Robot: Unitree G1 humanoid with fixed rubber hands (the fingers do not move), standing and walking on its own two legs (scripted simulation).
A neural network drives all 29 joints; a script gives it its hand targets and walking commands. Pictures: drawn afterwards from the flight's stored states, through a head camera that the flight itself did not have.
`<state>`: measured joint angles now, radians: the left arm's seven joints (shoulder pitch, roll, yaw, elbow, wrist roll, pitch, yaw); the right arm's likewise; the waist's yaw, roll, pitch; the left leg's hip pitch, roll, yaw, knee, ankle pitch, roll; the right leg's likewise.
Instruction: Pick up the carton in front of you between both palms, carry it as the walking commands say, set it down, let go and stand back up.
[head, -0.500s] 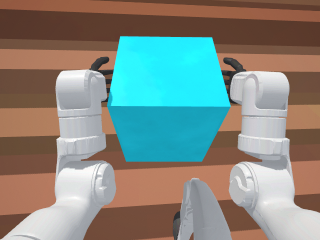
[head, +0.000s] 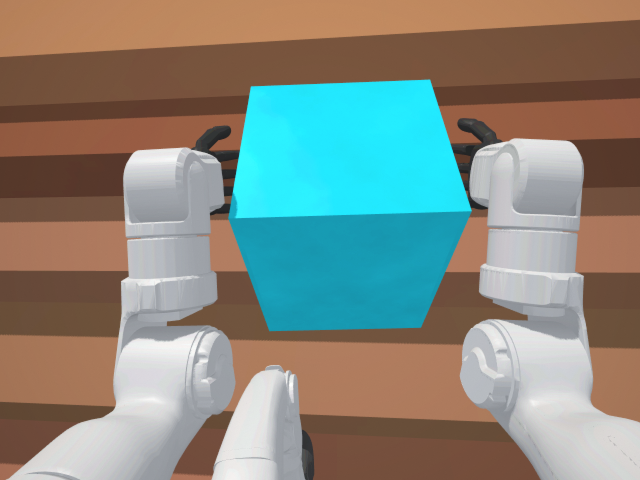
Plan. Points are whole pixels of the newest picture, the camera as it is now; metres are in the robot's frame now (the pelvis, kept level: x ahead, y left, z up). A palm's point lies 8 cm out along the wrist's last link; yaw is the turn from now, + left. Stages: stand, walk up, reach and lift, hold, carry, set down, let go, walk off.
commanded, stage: carry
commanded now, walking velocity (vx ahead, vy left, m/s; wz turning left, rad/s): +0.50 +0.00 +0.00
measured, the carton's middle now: (342, 216) +0.40 +0.01 +0.12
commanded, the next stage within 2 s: none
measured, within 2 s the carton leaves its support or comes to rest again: neither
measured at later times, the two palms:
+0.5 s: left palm out of the picture +0.68 +0.15 +0.35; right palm out of the picture +0.67 -0.15 +0.37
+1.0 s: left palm out of the picture +0.97 +0.18 +0.54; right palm out of the picture +0.98 -0.12 +0.53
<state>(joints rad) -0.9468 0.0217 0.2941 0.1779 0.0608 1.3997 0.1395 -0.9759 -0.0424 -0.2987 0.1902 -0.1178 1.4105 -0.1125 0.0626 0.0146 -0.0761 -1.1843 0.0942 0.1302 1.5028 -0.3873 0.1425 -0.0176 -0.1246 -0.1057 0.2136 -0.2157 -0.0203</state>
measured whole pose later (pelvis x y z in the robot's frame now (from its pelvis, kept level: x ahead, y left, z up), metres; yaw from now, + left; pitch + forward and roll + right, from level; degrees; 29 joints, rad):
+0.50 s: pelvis +0.30 +0.00 +0.17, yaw -1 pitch +4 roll -4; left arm -0.94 0.04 0.25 0.16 0.09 1.42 0.13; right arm -0.91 -0.03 -0.29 0.15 -0.05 1.40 -0.12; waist -0.02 -0.02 -0.07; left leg 0.01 0.11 0.10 0.21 -0.21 0.03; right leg -1.18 -0.09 -0.16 1.47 -0.35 -0.15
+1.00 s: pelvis +0.60 +0.04 +0.33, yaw +0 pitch +5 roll +4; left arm -0.94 0.04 0.30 0.20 0.07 1.41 0.13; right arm -0.97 -0.03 -0.27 0.22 -0.10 1.41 -0.13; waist 0.02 0.01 -0.10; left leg -1.11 0.07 0.15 1.41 -0.41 0.14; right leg -0.01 -0.17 -0.12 0.23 -0.17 -0.02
